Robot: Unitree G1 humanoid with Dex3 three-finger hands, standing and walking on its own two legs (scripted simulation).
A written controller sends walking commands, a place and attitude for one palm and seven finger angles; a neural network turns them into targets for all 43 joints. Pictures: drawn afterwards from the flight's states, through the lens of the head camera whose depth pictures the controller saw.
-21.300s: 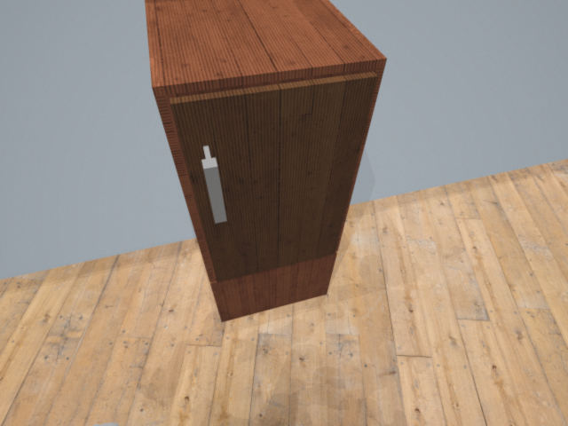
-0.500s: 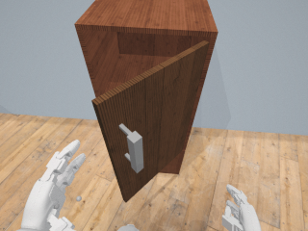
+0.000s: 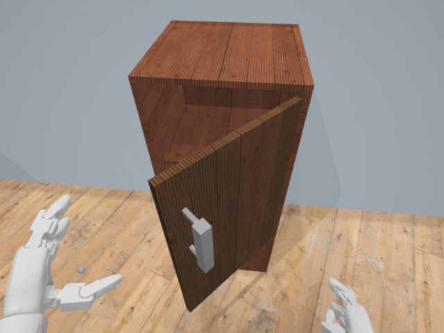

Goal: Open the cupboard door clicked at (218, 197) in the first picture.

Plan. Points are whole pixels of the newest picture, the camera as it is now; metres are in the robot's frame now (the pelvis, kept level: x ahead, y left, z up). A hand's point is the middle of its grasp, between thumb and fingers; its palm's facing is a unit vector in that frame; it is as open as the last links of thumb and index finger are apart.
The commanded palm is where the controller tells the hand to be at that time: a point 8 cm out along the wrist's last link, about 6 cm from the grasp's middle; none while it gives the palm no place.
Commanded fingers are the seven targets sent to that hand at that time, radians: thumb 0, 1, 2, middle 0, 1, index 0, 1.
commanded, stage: draw the hand back to the body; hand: left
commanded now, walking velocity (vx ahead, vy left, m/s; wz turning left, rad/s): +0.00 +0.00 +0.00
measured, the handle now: (197, 240) +0.29 +0.09 +0.00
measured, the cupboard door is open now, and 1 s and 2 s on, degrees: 48 48 48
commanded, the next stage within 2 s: step back with the hand held close in 0.74 s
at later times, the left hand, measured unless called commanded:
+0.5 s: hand (57, 216) +0.21 +0.25 +0.18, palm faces +0.46 -0.80 -0.38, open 8.0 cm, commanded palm +0.16 +0.28 +0.19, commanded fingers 0.00 0.90 0.90 -0.20 -0.30 -0.20 -0.30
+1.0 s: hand (52, 219) +0.21 +0.25 +0.18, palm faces +0.44 -0.79 -0.43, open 7.5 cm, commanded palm +0.15 +0.28 +0.20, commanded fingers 0.00 0.90 0.90 -0.20 -0.30 -0.20 -0.30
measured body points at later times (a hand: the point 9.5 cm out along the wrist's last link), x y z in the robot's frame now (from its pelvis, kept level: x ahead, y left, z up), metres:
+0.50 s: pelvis +0.02 -0.01 +0.02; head +0.00 -0.03 +0.47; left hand +0.18 +0.29 +0.20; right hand +0.21 -0.23 -0.06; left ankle +0.00 +0.11 -0.72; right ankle -0.01 -0.14 -0.72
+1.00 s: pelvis +0.00 -0.02 +0.02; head +0.00 -0.03 +0.47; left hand +0.18 +0.29 +0.21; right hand +0.19 -0.25 -0.06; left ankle +0.00 +0.11 -0.72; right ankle -0.01 -0.14 -0.72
